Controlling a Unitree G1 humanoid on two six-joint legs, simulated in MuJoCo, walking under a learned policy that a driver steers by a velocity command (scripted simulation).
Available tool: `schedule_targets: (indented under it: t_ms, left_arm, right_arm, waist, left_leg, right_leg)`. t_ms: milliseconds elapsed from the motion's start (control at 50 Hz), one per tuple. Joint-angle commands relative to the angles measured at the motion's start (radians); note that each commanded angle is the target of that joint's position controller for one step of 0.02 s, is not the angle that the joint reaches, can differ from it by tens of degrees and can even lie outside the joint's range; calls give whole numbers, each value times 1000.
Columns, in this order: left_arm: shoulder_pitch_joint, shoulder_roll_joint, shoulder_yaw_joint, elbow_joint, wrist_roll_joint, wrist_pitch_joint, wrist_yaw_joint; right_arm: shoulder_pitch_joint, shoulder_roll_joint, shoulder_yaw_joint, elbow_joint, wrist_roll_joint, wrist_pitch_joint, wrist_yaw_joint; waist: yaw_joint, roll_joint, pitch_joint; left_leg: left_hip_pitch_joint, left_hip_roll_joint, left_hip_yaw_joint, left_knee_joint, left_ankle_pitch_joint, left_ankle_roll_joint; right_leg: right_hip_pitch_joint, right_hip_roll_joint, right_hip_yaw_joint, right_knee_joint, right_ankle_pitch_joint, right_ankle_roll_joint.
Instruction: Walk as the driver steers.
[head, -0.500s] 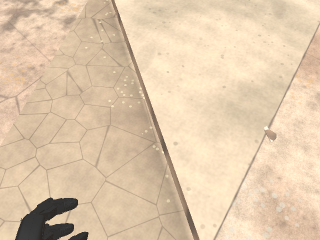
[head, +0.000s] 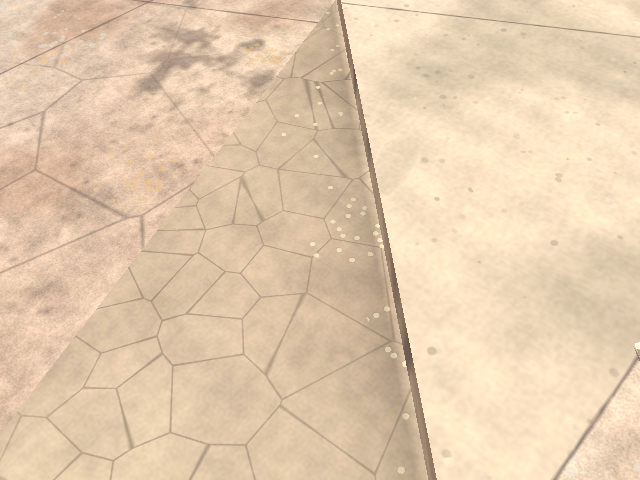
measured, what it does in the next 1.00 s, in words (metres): walks ahead: left foot, then right foot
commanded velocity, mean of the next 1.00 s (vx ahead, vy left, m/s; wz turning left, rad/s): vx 0.79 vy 0.00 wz -0.17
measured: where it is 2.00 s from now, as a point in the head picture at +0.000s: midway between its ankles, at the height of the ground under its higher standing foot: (499, 146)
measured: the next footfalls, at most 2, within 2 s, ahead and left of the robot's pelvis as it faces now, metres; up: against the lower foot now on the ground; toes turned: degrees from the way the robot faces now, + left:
left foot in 0.02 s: +0.02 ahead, +0.15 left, +0.00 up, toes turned -5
right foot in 0.36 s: +0.16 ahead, -0.12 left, +0.00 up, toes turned -2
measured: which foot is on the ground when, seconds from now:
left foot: up 0.00-0.00, down 0.02-0.34, up 0.36-0.76, down 0.78-1.00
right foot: down 0.00-0.06, up 0.08-0.34, down 0.36-0.80, up 0.82-1.00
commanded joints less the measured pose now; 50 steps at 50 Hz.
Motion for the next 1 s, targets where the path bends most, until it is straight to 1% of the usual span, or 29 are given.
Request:
schedule_targets:
  t_ms: [20, 60, 80, 100, 120, 160, 200, 220, 280, 340, 360, 380, 400, 420, 440, 480, 540, 680, 740, 760, 780, 800, 820, 840, 860, 880, 920, 960, 1000]
  left_arm:
    - [37, 143, 35, -33, -7, -18, -5]
    - [-86, 153, 41, -88, -21, -36, -4]
    - [-160, 133, 41, -125, -45, -58, -2]
    - [-195, 170, 58, -139, -59, -74, 3]
    - [-149, 168, 63, -122, -55, -85, 0]
    - [-111, 127, 55, -111, -40, -107, -16]
    - [-128, 92, 44, -104, -23, -118, -36]
    - [-133, 72, 33, -105, 64, -71, -75]
    - [-99, 103, 43, -112, 26, -30, -81]
    - [259, 177, 75, -2, 37, -47, -30]
    - [416, 271, 91, 16, 63, -60, -11]
    - [375, 344, 92, 1, 57, -70, -14]
    - [250, 301, 88, -9, 42, -63, -17]
    - [167, 233, 71, -28, 27, -64, -25]
    - [128, 199, 59, -31, 23, -69, -32]
    - [112, 173, 46, -22, 22, -84, -26]
    - [167, 187, 54, 18, 9, -104, -26]
    - [234, 199, 58, 58, -6, -117, -26]
    - [236, 266, 72, 73, 6, -109, -16]
    - [236, 286, 77, 81, 16, -101, -15]
    - [204, 268, 73, 76, 18, -99, -13]
    - [257, 112, 34, 39, 7, -102, -22]
    - [305, 50, 21, -4, -40, -111, -28]
    - [219, 120, 37, 5, -27, -97, -21]
    - [147, 137, 40, -1, -10, -91, -25]
    - [127, 117, 35, 1, -4, -84, -37]
    - [136, 67, 26, -5, 20, -47, -55]
    - [74, 45, 22, -31, 11, -18, -67]
    - [-10, 24, 13, -71, 6, -1, -64]
  right_arm:
    - [91, -79, -23, -33, -13, -23, 9]
    - [218, -182, -53, -6, -21, -42, 15]
    - [240, -229, -65, 5, -16, -65, 19]
    - [201, -210, -57, 8, -13, -92, 7]
    - [181, -172, -44, 7, -8, -115, 0]
    - [176, -119, -30, 3, 5, -134, 1]
    - [163, -114, -32, -8, 3, -126, 6]
    - [155, -160, -40, 11, -43, -118, 28]
    - [159, -153, -46, 22, -32, -117, 46]
    - [118, -138, -39, 20, -31, -122, 36]
    - [63, -61, -19, -19, -35, -131, 33]
    - [37, 2, -3, -82, -10, -143, 33]
    - [17, -44, -7, -86, -24, -136, 40]
    - [-5, -90, -15, -77, -42, -132, 55]
    - [22, -92, -13, -61, -50, -133, 69]
    - [49, -88, -8, -46, -60, -116, 90]
    - [-29, -86, 1, -77, -51, -97, 96]
    - [-230, -70, 19, -129, -35, -92, 109]
    - [-135, -108, -1, -110, -40, -103, 80]
    - [15, -139, -16, -70, -40, -111, 62]
    - [240, -178, -32, -5, -54, -120, 43]
    - [359, -293, -55, 6, -89, -130, 23]
    - [343, -351, -64, 4, -86, -128, 33]
    - [205, -265, -50, -10, -88, -123, 38]
    - [160, -181, -28, -7, -81, -129, 38]
    - [132, -145, -18, 9, -76, -136, 39]
    - [141, -89, 2, 53, -59, -150, 37]
    - [157, -56, 9, 96, -40, -169, 44]
    - [202, -55, 10, 131, -41, -183, 50]
  waist:
    - [-26, -151, -154]
    - [-109, 70, -36]
    - [-134, 248, 44]
    - [-121, 228, 128]
    - [-89, 213, 127]
    - [-74, 160, 74]
    - [-77, 139, 21]
    - [-66, 159, 2]
    - [-45, 200, 16]
    - [145, -4, -67]
    - [217, -243, -126]
    - [157, -381, -87]
    - [84, -230, -15]
    - [45, -128, 5]
    - [6, -102, -10]
    - [-32, -138, 1]
    - [-36, -113, 71]
    - [6, -64, 109]
    - [-46, -104, -12]
    - [-118, -113, -114]
    - [-230, -89, -227]
    - [-226, 134, -386]
    - [-160, 394, -489]
    - [-128, 223, -314]
    - [-122, 86, -193]
    - [-90, 33, -126]
    - [-38, 89, -73]
    - [-17, 65, -9]
    - [-17, 67, 28]
  left_leg:
    - [217, -11, 53, -107, -1, 65]
    - [122, 127, -178, -252, -539, 211]
    - [99, 271, -434, -442, -639, 291]
    - [74, 328, -530, -490, -554, 324]
    - [122, 319, -503, -480, -478, 318]
    - [215, 281, -412, -448, -342, 287]
    - [147, 200, -250, -444, -179, 245]
    - [50, 114, -149, -467, -169, 233]
    - [-58, 137, -122, -470, -141, 245]
    - [-215, 93, -42, -74, 175, 227]
    - [-375, 0, 38, 361, 109, 185]
    - [-631, -138, -33, 542, -192, 175]
    - [-733, -38, -80, 657, -83, 186]
    - [-717, 28, -33, 665, -4, 179]
    - [-640, 61, -13, 625, 42, 160]
    - [-556, 88, 20, 588, 111, 114]
    - [-616, 108, 41, 505, 226, 84]
    - [-326, 75, 136, 55, 379, 123]
    - [-155, -11, 154, -11, 202, 140]
    - [31, -50, 172, -33, 125, 149]
    - [340, -9, 145, -22, 117, 149]
    - [595, 258, -173, -76, -329, 155]
    - [625, 426, -661, -357, -646, 183]
    - [487, 405, -603, -380, -622, 176]
    - [368, 378, -438, -336, -465, 178]
    - [252, 335, -301, -347, -281, 166]
    - [125, 291, -118, -368, -131, 150]
    - [85, 268, 6, -402, -47, 126]
    - [112, 303, 55, -420, 28, 143]
  right_leg:
    - [-47, -139, 190, -165, -409, -78]
    - [-262, 4, -26, 47, -495, 7]
    - [-333, 33, -118, 273, -318, 31]
    - [-426, -42, -30, 398, -253, 14]
    - [-484, -69, -6, 462, -208, 1]
    - [-532, -102, -4, 461, -124, -15]
    - [-360, -80, -69, 338, -46, -12]
    - [-211, -41, -140, 273, -68, 0]
    - [42, -20, -161, 114, -95, 0]
    - [471, 4, -159, -13, -130, -23]
    - [581, -232, 175, -151, -469, -60]
    - [547, -403, 669, -372, -695, -133]
    - [455, -438, 698, -355, -735, -191]
    - [381, -395, 559, -307, -646, -185]
    - [297, -336, 443, -318, -564, -168]
    - [177, -269, 318, -386, -464, -160]
    - [148, -250, 218, -456, -338, -187]
    - [201, -249, 22, -551, 123, -152]
    - [357, -259, 22, -286, 729, -134]
    - [343, -239, 10, -82, 870, -129]
    - [157, -183, -14, 215, 717, -114]
    - [-110, -76, -39, 602, 234, -103]
    - [-303, 44, 15, 849, -259, -103]
    - [-402, -28, 25, 963, -160, -116]
    - [-436, -79, 3, 976, -100, -116]
    - [-404, -120, 1, 932, -52, -111]
    - [-381, -150, -15, 994, -42, -100]
    - [-455, -157, -21, 1035, -16, -93]
    - [-604, -147, -34, 1188, -18, -92]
